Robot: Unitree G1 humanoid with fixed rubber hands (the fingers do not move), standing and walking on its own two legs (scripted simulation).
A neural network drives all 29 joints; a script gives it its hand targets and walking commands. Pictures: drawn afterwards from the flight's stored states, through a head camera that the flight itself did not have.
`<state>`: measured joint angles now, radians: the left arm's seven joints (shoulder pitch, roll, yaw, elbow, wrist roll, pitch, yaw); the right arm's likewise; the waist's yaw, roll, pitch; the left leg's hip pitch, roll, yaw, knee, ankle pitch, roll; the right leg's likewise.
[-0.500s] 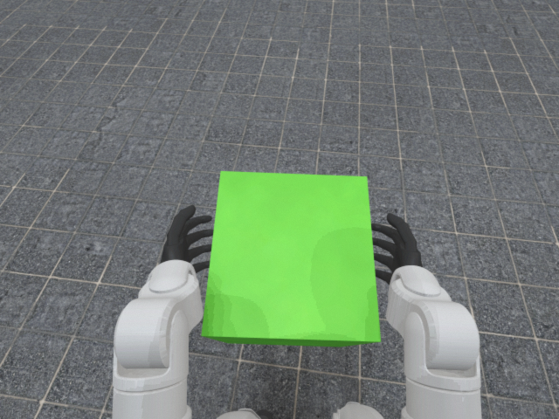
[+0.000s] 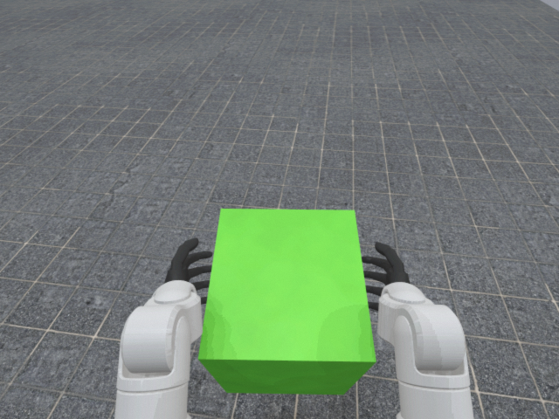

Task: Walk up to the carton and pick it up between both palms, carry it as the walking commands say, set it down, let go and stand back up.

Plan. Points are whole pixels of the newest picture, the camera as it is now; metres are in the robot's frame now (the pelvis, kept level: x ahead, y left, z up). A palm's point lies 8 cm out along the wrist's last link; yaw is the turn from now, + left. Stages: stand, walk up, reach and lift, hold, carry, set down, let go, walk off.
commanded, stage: carry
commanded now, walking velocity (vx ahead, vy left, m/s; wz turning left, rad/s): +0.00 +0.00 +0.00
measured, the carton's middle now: (286, 307) +0.31 +0.00 -0.01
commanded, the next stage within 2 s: none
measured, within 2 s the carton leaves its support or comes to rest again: neither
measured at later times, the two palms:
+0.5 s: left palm (184, 285) +0.27 +0.13 +0.12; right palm (404, 294) +0.26 -0.15 +0.10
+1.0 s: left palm (199, 279) +0.28 +0.11 +0.11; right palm (413, 287) +0.27 -0.17 +0.09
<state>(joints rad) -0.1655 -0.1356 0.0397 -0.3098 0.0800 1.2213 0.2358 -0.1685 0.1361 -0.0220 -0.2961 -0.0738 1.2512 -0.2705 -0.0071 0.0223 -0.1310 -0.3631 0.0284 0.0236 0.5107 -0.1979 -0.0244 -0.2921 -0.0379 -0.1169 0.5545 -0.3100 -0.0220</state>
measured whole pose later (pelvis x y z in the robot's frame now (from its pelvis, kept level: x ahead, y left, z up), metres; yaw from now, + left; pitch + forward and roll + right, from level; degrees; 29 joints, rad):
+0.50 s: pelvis -0.01 +0.00 +0.00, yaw +0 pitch +3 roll +1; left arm -0.21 -0.14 0.04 -0.28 0.09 1.19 0.23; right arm -0.18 0.14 -0.05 -0.29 -0.09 1.23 -0.25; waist -0.01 0.02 -0.14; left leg -0.35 0.03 0.03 0.45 -0.15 -0.03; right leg -0.29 -0.03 -0.12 0.51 -0.28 -0.03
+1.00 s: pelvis +0.00 -0.02 +0.00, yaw +0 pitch +4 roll +0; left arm -0.21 -0.14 0.04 -0.31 0.07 1.16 0.24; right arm -0.18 0.14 -0.06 -0.31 -0.08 1.18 -0.26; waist -0.01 0.04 -0.12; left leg -0.37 0.06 0.02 0.49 -0.19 -0.04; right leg -0.30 -0.01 -0.14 0.52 -0.30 -0.05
